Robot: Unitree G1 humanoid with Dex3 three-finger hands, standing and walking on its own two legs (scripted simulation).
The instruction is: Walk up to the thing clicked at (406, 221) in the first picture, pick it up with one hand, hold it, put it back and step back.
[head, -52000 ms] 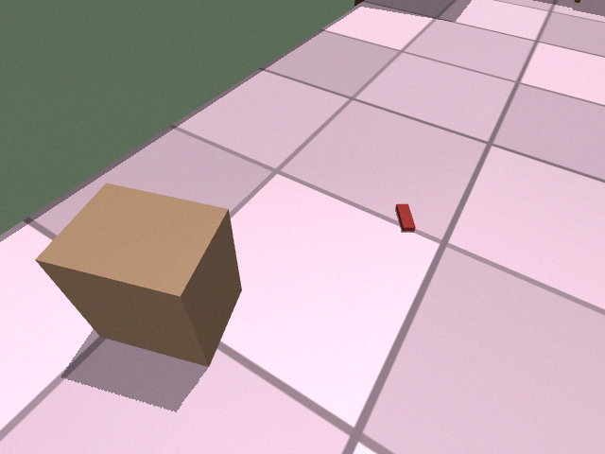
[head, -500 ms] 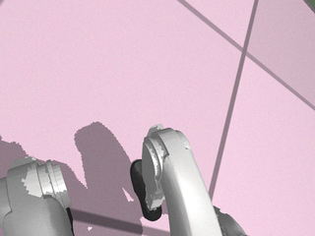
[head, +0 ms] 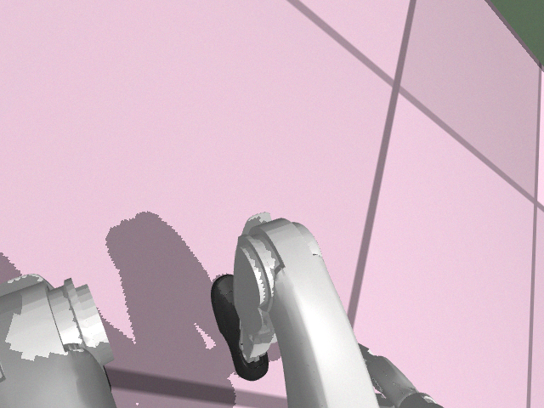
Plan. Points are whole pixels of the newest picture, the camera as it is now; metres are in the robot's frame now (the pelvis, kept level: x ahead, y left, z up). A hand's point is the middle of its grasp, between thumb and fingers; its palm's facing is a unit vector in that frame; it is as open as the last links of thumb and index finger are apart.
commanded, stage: rest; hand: left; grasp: from above
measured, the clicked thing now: out of the picture +0.45 +0.35 -0.28
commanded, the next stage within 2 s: open in 0.14 s
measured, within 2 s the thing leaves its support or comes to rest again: neither
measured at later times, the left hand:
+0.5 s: hand out of the picture +0.44 +0.34 -0.24, palm faces -0.47 -0.12 -0.88, open 9.3 cm
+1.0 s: hand out of the picture +0.44 +0.34 -0.24, palm faces -0.48 -0.11 -0.87, open 13.0 cm
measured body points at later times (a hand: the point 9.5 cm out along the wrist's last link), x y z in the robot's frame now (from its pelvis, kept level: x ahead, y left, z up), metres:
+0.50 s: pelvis +0.00 +0.00 +0.00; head +0.27 +0.15 +0.33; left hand +0.46 +0.35 -0.19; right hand +0.07 -0.25 -0.05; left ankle +0.06 +0.13 -0.26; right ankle +0.12 -0.13 -0.26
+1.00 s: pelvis +0.00 +0.00 +0.00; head +0.27 +0.15 +0.33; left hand +0.46 +0.35 -0.19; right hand +0.07 -0.25 -0.05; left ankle +0.06 +0.13 -0.26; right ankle +0.12 -0.13 -0.26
